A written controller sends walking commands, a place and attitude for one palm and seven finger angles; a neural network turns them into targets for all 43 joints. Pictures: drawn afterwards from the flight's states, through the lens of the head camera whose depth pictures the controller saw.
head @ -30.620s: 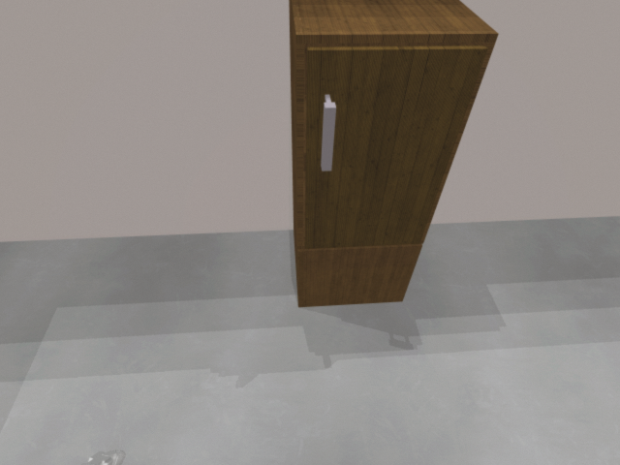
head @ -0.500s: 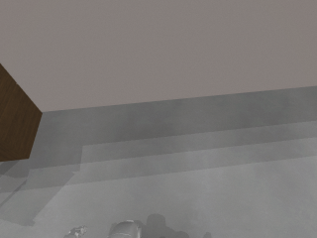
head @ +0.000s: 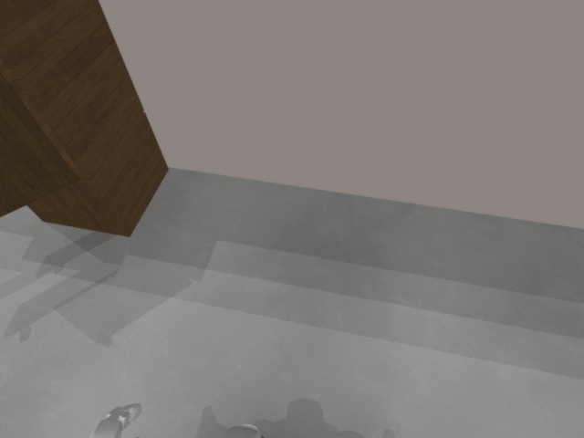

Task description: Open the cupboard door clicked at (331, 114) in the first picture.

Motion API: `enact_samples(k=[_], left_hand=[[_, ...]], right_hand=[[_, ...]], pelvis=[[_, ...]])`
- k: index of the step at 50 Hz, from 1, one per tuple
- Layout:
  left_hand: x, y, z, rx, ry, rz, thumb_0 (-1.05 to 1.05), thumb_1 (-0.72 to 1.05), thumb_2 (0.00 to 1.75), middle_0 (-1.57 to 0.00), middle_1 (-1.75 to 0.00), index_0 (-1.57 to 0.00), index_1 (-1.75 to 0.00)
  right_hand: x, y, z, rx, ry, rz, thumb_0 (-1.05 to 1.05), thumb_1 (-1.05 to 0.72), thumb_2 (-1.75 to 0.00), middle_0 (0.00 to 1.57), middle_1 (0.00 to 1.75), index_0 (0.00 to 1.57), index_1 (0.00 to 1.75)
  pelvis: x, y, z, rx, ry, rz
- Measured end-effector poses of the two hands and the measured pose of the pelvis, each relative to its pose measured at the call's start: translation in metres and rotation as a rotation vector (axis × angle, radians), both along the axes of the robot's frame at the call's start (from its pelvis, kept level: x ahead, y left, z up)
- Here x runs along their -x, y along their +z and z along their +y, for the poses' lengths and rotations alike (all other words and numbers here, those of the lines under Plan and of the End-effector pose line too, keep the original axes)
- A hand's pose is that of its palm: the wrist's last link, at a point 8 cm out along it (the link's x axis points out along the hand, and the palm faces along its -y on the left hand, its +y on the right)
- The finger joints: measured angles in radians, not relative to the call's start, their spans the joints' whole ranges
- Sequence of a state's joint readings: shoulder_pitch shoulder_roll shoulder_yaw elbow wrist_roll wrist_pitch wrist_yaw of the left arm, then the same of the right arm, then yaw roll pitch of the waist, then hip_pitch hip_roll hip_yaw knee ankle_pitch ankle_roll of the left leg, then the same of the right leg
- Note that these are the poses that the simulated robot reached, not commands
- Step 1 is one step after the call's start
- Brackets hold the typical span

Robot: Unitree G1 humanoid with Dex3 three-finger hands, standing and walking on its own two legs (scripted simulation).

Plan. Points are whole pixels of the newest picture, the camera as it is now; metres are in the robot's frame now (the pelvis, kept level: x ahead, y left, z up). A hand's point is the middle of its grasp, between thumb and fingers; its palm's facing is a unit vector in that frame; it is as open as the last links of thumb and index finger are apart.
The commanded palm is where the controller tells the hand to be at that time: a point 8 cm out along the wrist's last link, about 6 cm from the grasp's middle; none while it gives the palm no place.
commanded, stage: turn to face it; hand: left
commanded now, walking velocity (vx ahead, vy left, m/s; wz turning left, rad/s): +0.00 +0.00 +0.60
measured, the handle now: out of the picture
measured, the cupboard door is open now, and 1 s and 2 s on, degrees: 50 50 50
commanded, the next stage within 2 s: take the last steps up to it in 1.02 s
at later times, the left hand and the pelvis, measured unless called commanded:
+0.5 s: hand out of the picture +0.02 +0.23 -0.16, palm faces +0.35 -0.90 -0.25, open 7.4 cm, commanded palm none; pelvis +0.01 -0.01 +0.00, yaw +19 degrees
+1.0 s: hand out of the picture -0.04 +0.16 -0.18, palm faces +0.59 -0.78 -0.20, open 7.4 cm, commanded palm none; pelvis +0.04 -0.02 +0.00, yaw +35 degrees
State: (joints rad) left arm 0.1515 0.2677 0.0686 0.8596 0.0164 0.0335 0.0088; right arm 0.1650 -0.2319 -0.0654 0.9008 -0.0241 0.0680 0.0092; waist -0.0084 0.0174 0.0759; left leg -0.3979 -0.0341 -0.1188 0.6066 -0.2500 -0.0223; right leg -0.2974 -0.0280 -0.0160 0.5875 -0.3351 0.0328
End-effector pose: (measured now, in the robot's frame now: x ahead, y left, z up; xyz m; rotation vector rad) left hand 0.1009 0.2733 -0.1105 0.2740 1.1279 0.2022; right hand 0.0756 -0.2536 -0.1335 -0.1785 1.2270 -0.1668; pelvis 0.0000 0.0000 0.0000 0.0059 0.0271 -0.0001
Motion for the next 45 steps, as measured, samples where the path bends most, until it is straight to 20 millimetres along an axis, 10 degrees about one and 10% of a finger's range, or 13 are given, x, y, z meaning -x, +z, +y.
enact_samples(k=[9, 19, 30, 38, 45], left_hand=[[0.049, 0.003, -0.034, 0.052, 0.126, 0.06, 0.0, 0.91, 0.9, -0.2, -0.3, -0.2, -0.3], [0.11, -0.038, -0.02, 0.126, 0.307, 0.143, 0.01, 0.91, 0.9, -0.21, -0.3, -0.2, -0.3], [0.097, -0.003, -0.007, 0.038, 0.411, 0.022, 0.01, 0.91, 0.9, -0.2, -0.3, -0.2, -0.3], [0.113, 0.004, -0.041, 0.014, 0.498, 0.017, 0.0, 0.91, 0.9, -0.2, -0.3, -0.2, -0.3], [0.146, -0.012, -0.07, 0.114, 0.593, 0.077, 0.0, 0.91, 0.9, -0.2, -0.3, -0.2, -0.3]], right_hand=[[-0.036, 0.012, -0.013, 0.0, 0.107, 0.037, 0.01, -0.91, -0.9, 0.2, 0.3, 0.2, 0.29], [-0.112, 0.017, 0.031, 0.048, 0.315, -0.094, 0.01, -0.91, -0.9, 0.2, 0.3, 0.2, 0.29], [-0.122, 0.013, 0.034, 0.022, 0.429, -0.026, 0.0, -0.91, -0.9, 0.21, 0.3, 0.21, 0.3], [-0.153, 0.002, 0.023, 0.003, 0.486, 0.008, 0.01, -0.91, -0.9, 0.21, 0.3, 0.21, 0.3], [-0.184, 0.018, 0.056, 0.015, 0.594, -0.017, 0.01, -0.91, -0.9, 0.2, 0.3, 0.2, 0.29]], pelvis=[[-0.008, 0.015, -0.014, -0.032, 0.132, -0.016], [-0.011, -0.006, 0.001, -0.021, 0.263, -0.024], [-0.019, 0.006, -0.02, 0.016, 0.395, -0.013], [-0.034, 0.006, -0.037, -0.012, 0.502, -0.017], [-0.041, 0.011, -0.03, -0.035, 0.575, -0.012]])
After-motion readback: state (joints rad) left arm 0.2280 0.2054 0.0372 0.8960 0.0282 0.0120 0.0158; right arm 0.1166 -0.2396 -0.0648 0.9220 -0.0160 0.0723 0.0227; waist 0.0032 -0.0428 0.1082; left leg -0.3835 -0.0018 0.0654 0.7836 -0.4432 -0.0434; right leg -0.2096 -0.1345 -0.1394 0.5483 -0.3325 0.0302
